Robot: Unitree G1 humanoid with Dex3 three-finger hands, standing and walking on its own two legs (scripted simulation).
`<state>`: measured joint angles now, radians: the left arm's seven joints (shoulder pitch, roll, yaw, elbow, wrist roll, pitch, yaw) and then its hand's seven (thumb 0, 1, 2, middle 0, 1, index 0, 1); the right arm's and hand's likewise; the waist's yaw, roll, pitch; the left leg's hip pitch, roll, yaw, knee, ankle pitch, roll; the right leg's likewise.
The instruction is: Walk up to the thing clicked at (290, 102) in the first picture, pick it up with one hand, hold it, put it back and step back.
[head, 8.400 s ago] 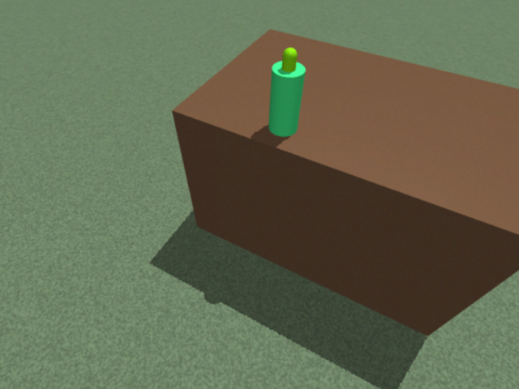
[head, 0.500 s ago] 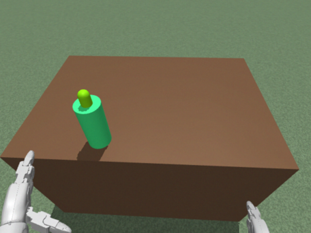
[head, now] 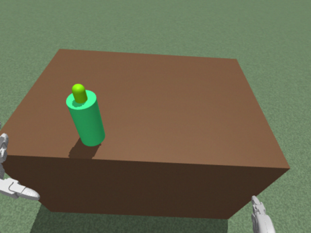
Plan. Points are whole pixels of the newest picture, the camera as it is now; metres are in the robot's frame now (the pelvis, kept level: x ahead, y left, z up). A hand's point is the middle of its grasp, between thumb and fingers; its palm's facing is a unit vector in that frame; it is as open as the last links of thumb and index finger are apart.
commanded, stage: go down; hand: left
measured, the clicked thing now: (86, 114) +0.47 +0.24 +0.01
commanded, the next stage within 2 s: none
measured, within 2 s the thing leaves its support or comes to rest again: neither
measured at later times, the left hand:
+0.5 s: hand (5, 146) +0.29 +0.36 +0.08, palm faces +0.28 -0.96 -0.01, open 17.5 cm
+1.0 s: hand out of the picture +0.34 +0.40 +0.08, palm faces +0.27 -0.96 +0.00, open 17.6 cm
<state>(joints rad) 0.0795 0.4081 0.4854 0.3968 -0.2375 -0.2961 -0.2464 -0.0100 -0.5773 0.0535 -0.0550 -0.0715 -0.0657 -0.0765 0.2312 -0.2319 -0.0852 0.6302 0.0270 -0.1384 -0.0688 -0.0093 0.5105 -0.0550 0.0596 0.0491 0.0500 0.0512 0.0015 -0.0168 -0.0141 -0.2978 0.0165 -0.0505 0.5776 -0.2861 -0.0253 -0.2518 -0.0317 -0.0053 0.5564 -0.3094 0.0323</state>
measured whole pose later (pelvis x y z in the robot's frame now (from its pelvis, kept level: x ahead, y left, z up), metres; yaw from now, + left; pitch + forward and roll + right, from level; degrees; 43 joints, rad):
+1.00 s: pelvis +0.01 +0.01 -0.02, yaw -1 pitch +11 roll -2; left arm -0.35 0.74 0.73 0.95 -0.29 -0.25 -0.59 -0.01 -0.59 0.10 -0.03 -0.06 -0.04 -0.07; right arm 0.24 -0.24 0.00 0.61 0.00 -0.20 -0.13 -0.01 0.52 -0.06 0.06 0.05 0.05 0.05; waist -0.05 -0.03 -0.10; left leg -0.59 0.03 -0.05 0.76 -0.37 -0.02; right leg -0.53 -0.02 0.00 0.70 -0.37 0.04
